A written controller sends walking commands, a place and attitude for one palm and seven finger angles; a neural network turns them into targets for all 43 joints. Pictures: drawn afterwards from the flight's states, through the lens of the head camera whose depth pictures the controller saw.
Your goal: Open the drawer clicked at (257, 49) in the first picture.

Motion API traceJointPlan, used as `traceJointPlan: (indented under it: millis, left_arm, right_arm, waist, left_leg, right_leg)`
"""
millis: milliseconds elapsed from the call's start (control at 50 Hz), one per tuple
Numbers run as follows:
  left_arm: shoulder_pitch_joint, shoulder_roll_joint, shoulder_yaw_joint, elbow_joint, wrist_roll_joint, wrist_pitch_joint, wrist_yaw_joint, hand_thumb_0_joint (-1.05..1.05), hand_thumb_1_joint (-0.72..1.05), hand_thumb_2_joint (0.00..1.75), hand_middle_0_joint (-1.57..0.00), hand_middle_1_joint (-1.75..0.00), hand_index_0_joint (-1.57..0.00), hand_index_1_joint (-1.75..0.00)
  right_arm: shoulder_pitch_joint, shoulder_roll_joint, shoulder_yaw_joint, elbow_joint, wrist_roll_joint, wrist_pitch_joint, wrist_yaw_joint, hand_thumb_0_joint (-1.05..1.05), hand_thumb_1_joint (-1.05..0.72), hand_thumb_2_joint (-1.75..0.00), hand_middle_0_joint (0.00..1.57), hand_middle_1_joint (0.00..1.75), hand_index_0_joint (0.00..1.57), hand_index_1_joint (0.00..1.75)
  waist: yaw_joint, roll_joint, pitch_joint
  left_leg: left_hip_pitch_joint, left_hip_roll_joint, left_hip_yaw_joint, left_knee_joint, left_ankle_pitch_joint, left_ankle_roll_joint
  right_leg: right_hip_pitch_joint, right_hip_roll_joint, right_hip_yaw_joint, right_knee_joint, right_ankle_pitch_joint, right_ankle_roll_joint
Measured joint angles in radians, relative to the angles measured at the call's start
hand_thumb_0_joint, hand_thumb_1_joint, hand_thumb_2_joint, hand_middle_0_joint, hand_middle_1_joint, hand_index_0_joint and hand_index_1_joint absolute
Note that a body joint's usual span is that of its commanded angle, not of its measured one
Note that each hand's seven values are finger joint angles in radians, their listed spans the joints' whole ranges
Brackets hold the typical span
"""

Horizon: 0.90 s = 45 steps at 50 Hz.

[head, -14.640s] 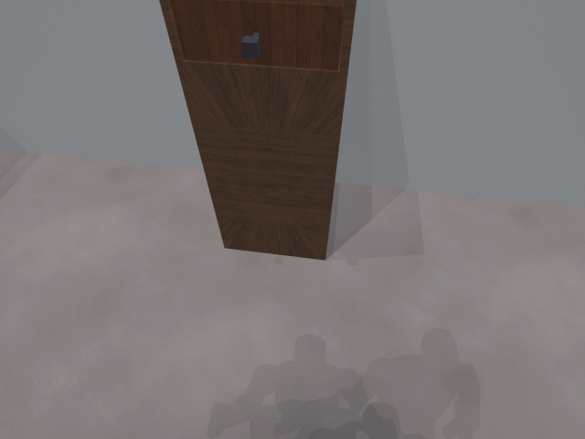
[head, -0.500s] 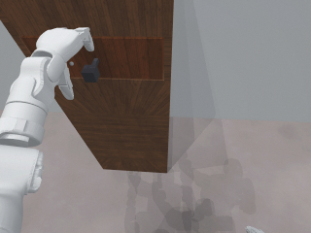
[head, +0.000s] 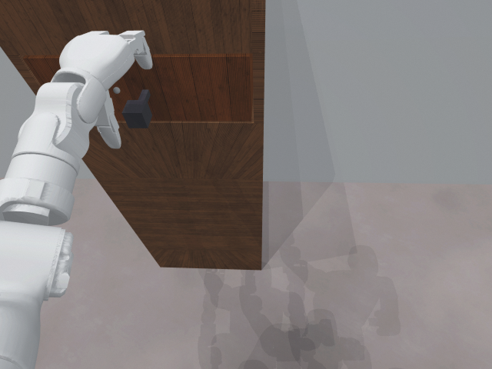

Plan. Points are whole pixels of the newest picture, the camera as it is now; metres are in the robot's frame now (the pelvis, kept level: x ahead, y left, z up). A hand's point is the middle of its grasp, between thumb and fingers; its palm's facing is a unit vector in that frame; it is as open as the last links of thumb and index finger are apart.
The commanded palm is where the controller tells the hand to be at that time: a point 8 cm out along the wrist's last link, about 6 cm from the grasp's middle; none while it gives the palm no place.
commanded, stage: re-aim the fingers above the handle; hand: left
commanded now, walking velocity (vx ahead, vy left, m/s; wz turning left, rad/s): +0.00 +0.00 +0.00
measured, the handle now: (140, 106) +0.53 +0.19 +0.13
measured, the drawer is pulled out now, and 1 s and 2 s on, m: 0.00 0.00 0.00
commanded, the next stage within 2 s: lower the fingers behind the handle in 1.36 s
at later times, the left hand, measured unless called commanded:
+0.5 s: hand (136, 88) +0.50 +0.17 +0.19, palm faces +0.06 -0.05 -1.00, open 13.8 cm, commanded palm +0.47 +0.21 +0.26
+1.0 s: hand (114, 110) +0.47 +0.21 +0.17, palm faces -0.12 +0.03 -0.99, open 13.8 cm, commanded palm +0.48 +0.21 +0.26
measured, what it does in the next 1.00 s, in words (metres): stands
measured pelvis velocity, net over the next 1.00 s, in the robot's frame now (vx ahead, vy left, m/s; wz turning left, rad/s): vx -0.01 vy -0.02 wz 0.02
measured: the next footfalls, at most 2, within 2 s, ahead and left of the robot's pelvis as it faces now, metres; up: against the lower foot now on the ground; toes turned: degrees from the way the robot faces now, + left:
none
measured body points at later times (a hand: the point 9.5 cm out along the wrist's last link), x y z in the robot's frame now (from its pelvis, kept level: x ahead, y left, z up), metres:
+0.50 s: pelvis +0.00 +0.00 +0.00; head +0.06 -0.02 +0.45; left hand +0.49 +0.17 +0.25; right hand +0.09 -0.27 -0.13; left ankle -0.03 +0.10 -0.73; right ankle +0.00 -0.12 -0.73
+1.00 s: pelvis -0.01 -0.02 +0.00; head +0.05 -0.03 +0.45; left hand +0.47 +0.20 +0.23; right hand +0.06 -0.30 -0.13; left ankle -0.03 +0.10 -0.73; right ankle +0.00 -0.12 -0.73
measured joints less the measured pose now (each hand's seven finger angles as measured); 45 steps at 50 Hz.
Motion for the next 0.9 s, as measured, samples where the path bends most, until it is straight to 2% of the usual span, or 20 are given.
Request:
traceJointPlan:
  millis: [60,160,200,260,320,380,440,500,620,700,780,840,900]
  left_arm:
    - [-0.038,0.019,0.018,0.061,0.016,0.040,0.029,0.01,-0.49,0.30,-0.32,-1.20,-0.33,-1.20]
    - [-0.053,0.032,-0.011,0.089,0.035,0.101,0.001,0.00,-0.49,0.30,-0.32,-1.20,-0.36,-1.23]
    - [-0.041,0.026,-0.033,0.076,0.028,0.115,-0.024,0.00,-0.49,0.30,-0.32,-1.20,-0.35,-1.23]
    - [-0.016,0.008,-0.061,0.045,0.007,0.102,-0.063,0.00,-0.49,0.30,-0.32,-1.20,-0.34,-1.22]
    - [0.011,-0.011,-0.073,0.002,-0.014,0.060,-0.080,0.00,-0.49,0.30,-0.32,-1.20,-0.34,-1.21]
    - [0.024,-0.039,-0.088,-0.046,-0.025,0.022,-0.060,0.00,-0.49,0.30,-0.32,-1.20,-0.33,-1.21]
    - [0.014,-0.055,-0.064,-0.050,-0.018,-0.001,-0.005,0.00,-0.49,0.30,-0.32,-1.20,-0.33,-1.21]
    - [-0.018,-0.054,-0.030,-0.003,-0.009,0.004,0.033,0.00,-0.49,0.30,-0.37,-1.23,-0.33,-1.21]
    - [-0.058,-0.077,-0.019,0.081,0.030,0.078,0.065,0.00,-0.49,0.30,-0.44,-1.26,-0.39,-1.27]
    - [-0.070,-0.060,-0.013,0.120,0.057,0.119,0.052,0.00,-0.49,0.30,-0.41,-1.24,-0.41,-1.27]
    - [-0.065,-0.011,0.009,0.160,0.056,0.146,0.013,0.01,-0.49,0.30,-0.37,-1.22,-0.38,-1.25]
    - [-0.053,0.030,0.004,0.170,0.049,0.136,-0.026,0.01,-0.49,0.30,-0.35,-1.21,-0.36,-1.23]
    - [-0.046,0.057,-0.031,0.153,0.035,0.102,-0.067,0.01,-0.49,0.30,-0.33,-1.21,-0.34,-1.22]
  right_arm:
    - [0.000,0.002,0.006,0.009,0.001,0.001,0.004,0.01,-0.91,-0.90,0.20,0.30,0.20,0.30]
    - [0.019,0.002,0.007,0.011,0.009,0.014,0.009,0.01,-0.91,-0.90,0.20,0.30,0.20,0.30]
    - [0.026,0.000,0.005,0.011,0.013,0.019,0.009,0.01,-0.91,-0.90,0.20,0.30,0.20,0.30]
    - [0.027,-0.002,0.003,0.010,0.017,0.021,0.004,0.01,-0.91,-0.90,0.20,0.30,0.20,0.30]
    - [0.022,-0.003,-0.001,0.004,0.016,0.014,-0.004,0.01,-0.91,-0.90,0.20,0.30,0.20,0.30]
    - [0.018,-0.004,-0.012,-0.003,0.008,-0.003,-0.003,0.01,-0.91,-0.90,0.20,0.30,0.20,0.30]
    - [0.002,-0.006,-0.010,0.000,0.000,-0.014,0.001,0.01,-0.91,-0.90,0.20,0.30,0.20,0.30]
    - [-0.016,-0.005,-0.001,0.007,-0.004,-0.016,0.005,0.01,-0.91,-0.90,0.20,0.30,0.20,0.30]
    - [-0.034,0.002,0.020,0.017,0.001,0.004,0.007,0.01,-0.91,-0.90,0.20,0.30,0.20,0.30]
    - [-0.039,0.010,0.032,0.007,0.008,0.013,-0.006,0.01,-0.91,-0.90,0.20,0.30,0.20,0.30]
    - [-0.033,0.008,0.038,-0.009,0.017,0.017,-0.025,0.01,-0.91,-0.90,0.20,0.30,0.20,0.30]
    - [-0.018,-0.002,0.035,-0.016,0.023,0.010,-0.036,0.01,-0.91,-0.90,0.20,0.30,0.21,0.30]
    - [0.001,-0.013,0.022,-0.010,0.028,-0.003,-0.045,0.01,-0.91,-0.90,0.20,0.30,0.21,0.30]
  waist:
    - [-0.003,0.003,-0.005]
    - [0.003,0.008,-0.020]
    - [0.006,0.008,-0.020]
    - [0.007,0.002,-0.013]
    - [0.005,-0.006,-0.003]
    - [0.007,-0.010,0.003]
    - [0.003,-0.008,0.003]
    - [-0.001,-0.002,-0.002]
    - [0.001,0.015,-0.019]
    - [-0.010,0.019,-0.019]
    - [-0.021,0.017,-0.010]
    - [-0.022,0.009,0.001]
    - [-0.017,-0.004,0.016]
  left_leg:
    - [-0.006,0.000,0.006,-0.002,0.001,0.001]
    - [-0.005,0.001,0.008,-0.010,0.004,0.002]
    - [0.003,0.000,0.005,-0.012,0.003,0.002]
    - [0.014,-0.001,-0.001,-0.013,0.002,0.002]
    - [0.020,-0.002,-0.005,-0.011,0.001,0.002]
    - [0.017,-0.003,-0.009,-0.006,-0.001,0.001]
    - [0.009,-0.002,-0.007,-0.002,-0.002,-0.001]
    - [0.002,0.000,-0.001,-0.004,-0.001,-0.002]
    - [0.004,0.004,0.010,-0.021,0.010,-0.005]
    - [0.015,0.008,0.015,-0.031,0.017,-0.010]
    - [0.029,0.014,0.018,-0.039,0.023,-0.016]
    - [0.032,0.017,0.010,-0.037,0.025,-0.019]
    - [0.024,0.019,-0.005,-0.028,0.024,-0.021]
  right_leg:
    - [-0.009,0.001,0.006,0.000,0.002,0.001]
    - [-0.009,0.002,0.008,-0.008,0.005,0.002]
    - [0.000,0.001,0.005,-0.011,0.004,0.002]
    - [0.014,-0.001,0.000,-0.012,0.001,0.002]
    - [0.022,-0.002,-0.004,-0.010,-0.001,0.001]
    - [0.020,-0.003,-0.008,-0.006,-0.004,0.000]
    - [0.012,-0.002,-0.006,-0.002,-0.005,0.000]
    - [0.000,0.000,0.000,0.000,-0.003,-0.001]
    - [-0.008,0.005,0.011,-0.004,0.005,-0.004]
    - [-0.005,0.010,0.016,-0.003,0.008,-0.009]
    - [0.004,0.016,0.018,-0.003,0.011,-0.014]
    - [0.011,0.019,0.010,-0.005,0.012,-0.019]
    - [0.015,0.019,-0.005,-0.007,0.012,-0.022]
